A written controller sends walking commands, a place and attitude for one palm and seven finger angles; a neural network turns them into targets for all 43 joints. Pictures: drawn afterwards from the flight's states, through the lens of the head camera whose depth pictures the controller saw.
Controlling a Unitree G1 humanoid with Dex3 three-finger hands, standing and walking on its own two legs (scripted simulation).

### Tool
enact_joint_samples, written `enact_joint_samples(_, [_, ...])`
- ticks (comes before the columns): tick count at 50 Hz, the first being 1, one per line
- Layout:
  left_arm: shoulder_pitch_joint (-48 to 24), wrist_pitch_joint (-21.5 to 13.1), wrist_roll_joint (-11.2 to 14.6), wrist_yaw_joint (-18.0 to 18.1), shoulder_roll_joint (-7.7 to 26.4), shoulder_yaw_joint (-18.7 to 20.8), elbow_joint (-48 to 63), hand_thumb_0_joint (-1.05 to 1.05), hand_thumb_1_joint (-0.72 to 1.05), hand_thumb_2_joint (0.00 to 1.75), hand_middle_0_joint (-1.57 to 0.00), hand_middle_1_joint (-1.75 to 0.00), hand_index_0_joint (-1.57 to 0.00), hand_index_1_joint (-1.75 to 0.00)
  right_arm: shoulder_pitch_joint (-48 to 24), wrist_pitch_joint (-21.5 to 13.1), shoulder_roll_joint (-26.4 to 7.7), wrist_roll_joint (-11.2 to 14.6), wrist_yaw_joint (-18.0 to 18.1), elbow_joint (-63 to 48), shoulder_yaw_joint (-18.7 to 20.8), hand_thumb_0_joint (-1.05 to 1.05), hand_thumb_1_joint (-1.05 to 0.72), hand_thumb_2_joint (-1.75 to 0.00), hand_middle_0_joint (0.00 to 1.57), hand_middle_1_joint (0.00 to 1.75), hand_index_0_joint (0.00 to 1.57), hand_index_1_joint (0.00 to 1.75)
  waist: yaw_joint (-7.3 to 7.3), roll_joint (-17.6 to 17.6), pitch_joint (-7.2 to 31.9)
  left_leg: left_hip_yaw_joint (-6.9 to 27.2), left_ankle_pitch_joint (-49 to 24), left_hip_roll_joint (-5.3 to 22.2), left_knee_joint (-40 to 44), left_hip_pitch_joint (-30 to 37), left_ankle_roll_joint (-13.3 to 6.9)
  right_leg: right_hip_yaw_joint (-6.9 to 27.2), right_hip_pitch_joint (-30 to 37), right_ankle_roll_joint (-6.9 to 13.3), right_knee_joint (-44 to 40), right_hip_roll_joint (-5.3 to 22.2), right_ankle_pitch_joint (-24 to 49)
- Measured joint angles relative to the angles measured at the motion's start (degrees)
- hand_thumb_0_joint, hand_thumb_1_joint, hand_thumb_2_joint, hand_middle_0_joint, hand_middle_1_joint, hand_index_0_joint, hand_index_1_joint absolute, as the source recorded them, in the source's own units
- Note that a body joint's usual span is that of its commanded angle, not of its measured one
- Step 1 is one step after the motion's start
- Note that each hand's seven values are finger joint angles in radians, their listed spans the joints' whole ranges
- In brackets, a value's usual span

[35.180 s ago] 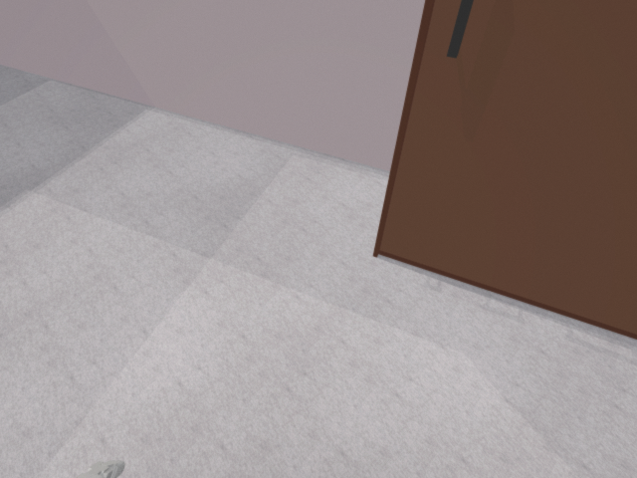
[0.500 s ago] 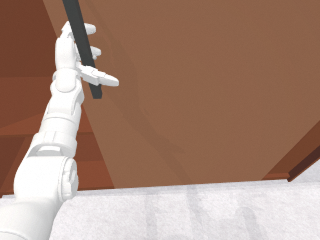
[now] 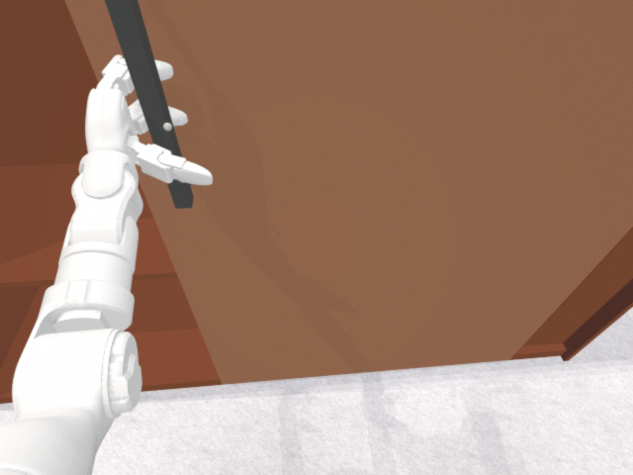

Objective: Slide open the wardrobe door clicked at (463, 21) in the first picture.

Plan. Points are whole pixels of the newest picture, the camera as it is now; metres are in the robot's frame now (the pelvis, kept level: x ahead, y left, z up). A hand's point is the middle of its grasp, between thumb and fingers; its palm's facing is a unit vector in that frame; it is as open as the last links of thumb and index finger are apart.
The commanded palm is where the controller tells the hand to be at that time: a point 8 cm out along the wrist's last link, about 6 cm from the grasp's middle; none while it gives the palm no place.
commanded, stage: slip the hand off the handle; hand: left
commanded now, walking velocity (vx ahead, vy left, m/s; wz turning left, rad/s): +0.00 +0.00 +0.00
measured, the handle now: (159, 103) +0.49 +0.19 +0.23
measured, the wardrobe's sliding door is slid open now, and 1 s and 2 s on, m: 0.70 0.70 0.70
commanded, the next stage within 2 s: draw the hand back to the body in 1.30 s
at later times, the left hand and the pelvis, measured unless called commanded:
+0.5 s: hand (146, 128) +0.45 +0.20 +0.22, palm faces +0.19 -0.98 -0.09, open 14.2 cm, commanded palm +0.41 +0.29 +0.22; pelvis +0.00 -0.01 +0.00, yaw +0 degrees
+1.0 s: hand (93, 174) +0.37 +0.23 +0.22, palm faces +0.24 -0.97 -0.09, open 14.7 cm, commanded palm +0.33 +0.28 +0.22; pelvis +0.02 +0.00 +0.00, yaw +2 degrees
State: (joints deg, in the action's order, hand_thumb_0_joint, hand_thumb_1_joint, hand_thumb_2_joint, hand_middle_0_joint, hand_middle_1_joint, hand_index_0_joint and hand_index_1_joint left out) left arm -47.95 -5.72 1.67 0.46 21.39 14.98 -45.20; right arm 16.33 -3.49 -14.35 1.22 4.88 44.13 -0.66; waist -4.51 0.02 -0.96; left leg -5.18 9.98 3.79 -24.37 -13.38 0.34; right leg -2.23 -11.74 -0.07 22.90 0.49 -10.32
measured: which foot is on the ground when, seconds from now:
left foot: down 0.00-1.00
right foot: down 0.00-1.00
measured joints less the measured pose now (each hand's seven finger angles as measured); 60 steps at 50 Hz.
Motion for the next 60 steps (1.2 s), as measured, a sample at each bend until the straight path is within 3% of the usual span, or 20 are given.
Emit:
enact_joint_samples(15, [2.4,1.6,1.1,-0.1,2.5,2.3,2.0,-0.02,-0.55,0.20,-0.57,-1.20,-0.35,-1.19,-0.4,0.9,-0.1,0.5,0.9,-1.2,-0.2,0.01,-0.90,-0.90,0.20,0.30,0.21,0.30,-0.82,0.1,0.1,-0.5,0.5,0.6,-0.8,0.0,0.4,0.6,-0.6,0.4,1.4,-0.6,-0.6])
enact_joint_samples(25, [1.4,0.1,1.9,-3.8,4.7,3.5,-0.4,-0.02,-0.55,0.20,-0.57,-1.21,-0.34,-1.19,0.8,0.5,-0.6,0.7,0.8,-0.3,0.0,0.01,-0.90,-0.90,0.20,0.30,0.21,0.30,-0.75,-0.2,0.4,0.2,0.9,0.7,-2.2,-1.9,0.3,0.0,-2.0,0.5,2.3,-0.6,-1.0])
enact_joint_samples(30, [6.5,1.2,2.3,-1.7,5.7,7.1,4.5,-0.02,-0.55,0.20,-0.48,-1.19,-0.32,-1.18,1.8,0.1,-0.6,1.0,0.3,-1.5,0.5,0.01,-0.90,-0.90,0.20,0.30,0.21,0.30,-0.60,-0.4,0.7,-0.6,1.3,0.6,-2.0,-1.2,0.5,0.9,-2.0,0.4,2.9,-0.5,-1.4])
enact_joint_samples(34, [13.1,2.5,3.5,-2.5,5.5,6.7,13.0,-0.02,-0.55,0.20,-0.37,-1.17,-0.29,-1.17,3.2,-0.6,-0.5,1.8,-0.1,-2.1,1.1,0.01,-0.90,-0.90,0.20,0.30,0.20,0.30,1.03,-0.8,0.9,-0.4,1.8,0.5,-2.0,0.0,0.5,0.6,-0.5,0.3,2.5,-0.4,-1.9])
enact_joint_samples(41, [18.6,7.0,6.6,-4.7,2.0,2.5,24.0,-0.02,-0.56,0.20,-0.28,-1.15,-0.26,-1.15,0.5,-1.8,-0.4,2.7,0.7,-0.5,0.3,0.02,-0.90,-0.90,0.20,0.30,0.20,0.30,4.32,-1.0,0.9,1.5,2.2,-0.3,-2.0,1.3,0.2,-1.3,2.4,0.0,1.1,0.3,-2.2])
enact_joint_samples(51, [24.7,11.0,6.9,-3.6,-2.0,-0.2,34.9,-0.02,-0.56,0.20,-0.25,-1.15,-0.25,-1.15,-7.4,-3.7,1.0,2.2,0.7,-3.8,-1.4,0.01,-0.90,-0.90,0.20,0.30,0.20,0.30,6.48,-1.4,1.4,1.5,2.1,-1.0,-0.3,4.0,0.1,-1.4,4.9,-0.2,-0.1,0.9,-2.5])
enact_joint_samples(60, [34.5,15.7,7.8,-3.8,-4.1,-0.3,47.1,-0.02,-0.55,0.20,-0.25,-1.15,-0.25,-1.15,-9.8,-2.7,2.1,1.8,0.4,-5.4,-3.1,0.01,-0.90,-0.90,0.20,0.30,0.21,0.30,8.41,-2.0,2.0,1.8,2.6,-1.0,0.7,7.0,0.6,-1.7,7.7,0.0,-0.3,0.8,-3.5])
